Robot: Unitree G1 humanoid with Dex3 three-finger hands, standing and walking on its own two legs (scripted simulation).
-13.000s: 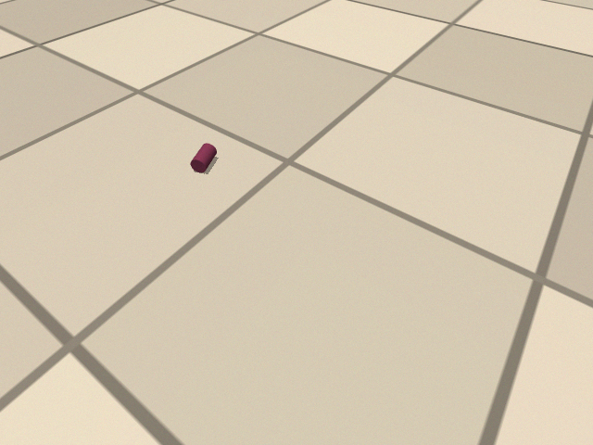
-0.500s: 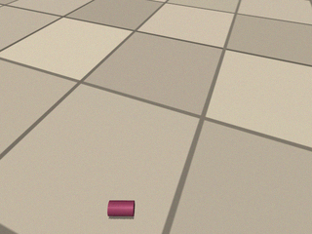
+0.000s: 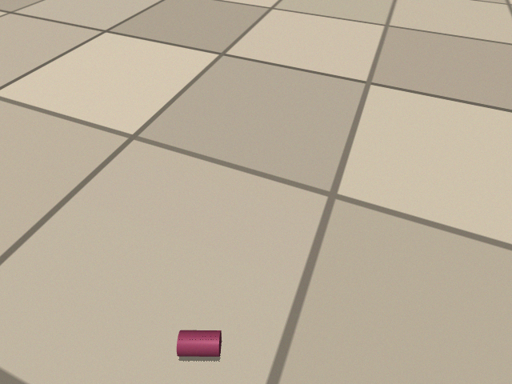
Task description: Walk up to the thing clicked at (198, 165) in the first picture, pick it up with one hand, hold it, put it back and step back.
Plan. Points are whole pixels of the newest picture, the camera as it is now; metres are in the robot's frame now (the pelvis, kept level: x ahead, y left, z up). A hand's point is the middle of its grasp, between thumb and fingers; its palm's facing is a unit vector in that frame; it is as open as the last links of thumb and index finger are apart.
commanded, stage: stand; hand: left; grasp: from above
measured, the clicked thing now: (199, 343) +0.42 +0.21 -0.74
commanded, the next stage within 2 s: rise first in 0.58 s
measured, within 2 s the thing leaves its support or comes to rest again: neither
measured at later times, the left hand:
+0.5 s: hand out of the picture +0.06 +0.25 -0.16, palm faces -0.02 -0.94 -0.34, open 7.4 cm
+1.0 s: hand out of the picture +0.15 +0.25 -0.17, palm faces -0.04 -0.93 -0.37, open 10.0 cm
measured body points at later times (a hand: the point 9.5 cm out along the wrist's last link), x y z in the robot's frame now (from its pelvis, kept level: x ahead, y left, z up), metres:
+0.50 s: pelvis +0.00 +0.00 +0.00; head +0.01 +0.00 +0.45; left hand +0.06 +0.30 -0.13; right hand +0.06 -0.30 -0.13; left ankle -0.01 +0.12 -0.75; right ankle -0.02 -0.11 -0.75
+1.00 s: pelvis -0.02 +0.00 -0.03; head +0.04 +0.01 +0.42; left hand +0.15 +0.30 -0.15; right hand +0.09 -0.26 -0.15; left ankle -0.01 +0.12 -0.75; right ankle -0.02 -0.11 -0.75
